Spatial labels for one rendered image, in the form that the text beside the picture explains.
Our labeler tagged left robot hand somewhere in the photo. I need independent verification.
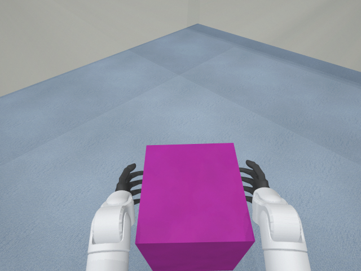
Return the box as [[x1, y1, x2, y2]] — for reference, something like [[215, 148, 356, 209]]
[[115, 163, 143, 205]]

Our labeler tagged right robot forearm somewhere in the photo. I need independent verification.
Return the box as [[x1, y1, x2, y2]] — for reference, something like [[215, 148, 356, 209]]
[[252, 187, 311, 271]]

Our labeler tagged right robot hand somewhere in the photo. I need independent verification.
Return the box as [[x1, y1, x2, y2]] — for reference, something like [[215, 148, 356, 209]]
[[239, 160, 270, 203]]

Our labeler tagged carton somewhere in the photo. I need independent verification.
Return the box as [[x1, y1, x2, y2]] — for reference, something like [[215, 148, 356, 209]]
[[135, 143, 255, 271]]

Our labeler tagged left robot forearm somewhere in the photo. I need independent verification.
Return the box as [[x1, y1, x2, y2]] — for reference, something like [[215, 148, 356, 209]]
[[86, 190, 135, 271]]

